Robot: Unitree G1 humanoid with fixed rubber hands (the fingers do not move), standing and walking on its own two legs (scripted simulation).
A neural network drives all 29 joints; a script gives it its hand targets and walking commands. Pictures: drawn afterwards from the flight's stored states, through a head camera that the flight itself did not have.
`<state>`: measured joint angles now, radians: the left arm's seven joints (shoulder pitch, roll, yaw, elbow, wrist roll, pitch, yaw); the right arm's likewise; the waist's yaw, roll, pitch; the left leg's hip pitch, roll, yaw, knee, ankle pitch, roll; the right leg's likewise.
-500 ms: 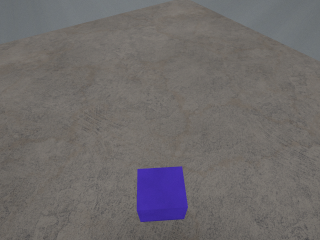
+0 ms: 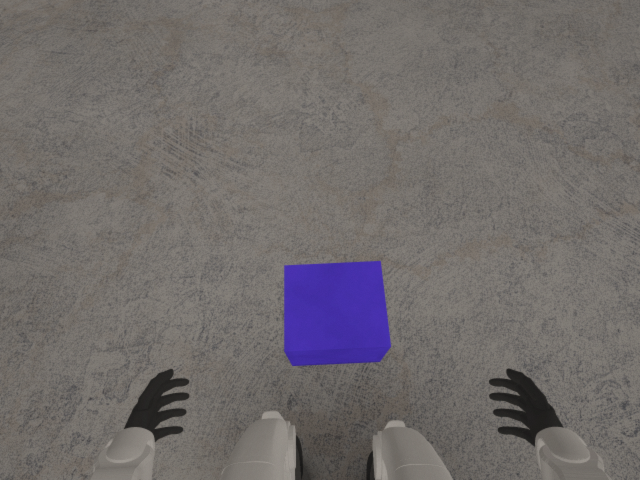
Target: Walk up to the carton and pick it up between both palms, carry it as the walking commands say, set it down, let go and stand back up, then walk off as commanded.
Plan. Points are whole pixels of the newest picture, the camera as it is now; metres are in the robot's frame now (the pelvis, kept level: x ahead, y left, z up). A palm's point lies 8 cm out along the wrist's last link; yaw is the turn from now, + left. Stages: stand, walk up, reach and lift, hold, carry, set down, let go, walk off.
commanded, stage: reach and lift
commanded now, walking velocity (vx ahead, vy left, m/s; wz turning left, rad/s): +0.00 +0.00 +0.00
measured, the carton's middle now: (334, 316) +0.45 -0.01 -0.61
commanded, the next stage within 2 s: none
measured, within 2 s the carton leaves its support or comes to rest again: neither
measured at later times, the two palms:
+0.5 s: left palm (170, 340) +0.29 +0.24 -0.12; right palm (509, 317) +0.31 -0.25 -0.11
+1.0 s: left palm (204, 263) +0.43 +0.22 -0.17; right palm (462, 246) +0.45 -0.22 -0.16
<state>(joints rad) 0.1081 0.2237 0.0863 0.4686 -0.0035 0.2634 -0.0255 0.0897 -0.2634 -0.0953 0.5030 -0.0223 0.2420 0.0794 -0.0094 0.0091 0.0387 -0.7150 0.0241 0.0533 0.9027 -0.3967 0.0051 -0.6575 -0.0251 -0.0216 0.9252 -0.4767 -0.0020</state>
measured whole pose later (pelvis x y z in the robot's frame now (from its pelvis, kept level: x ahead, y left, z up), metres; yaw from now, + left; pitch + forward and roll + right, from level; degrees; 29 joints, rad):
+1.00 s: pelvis -0.07 +0.00 -0.07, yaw -1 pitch +44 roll +0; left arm -1.06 0.27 0.32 0.83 -0.06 0.20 0.04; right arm -1.12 -0.39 -0.26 0.94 0.04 0.18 0.08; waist 0.04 -0.01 -0.05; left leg -1.57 0.05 0.05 1.08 -0.28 0.01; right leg -1.53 -0.01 -0.02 1.13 -0.37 -0.01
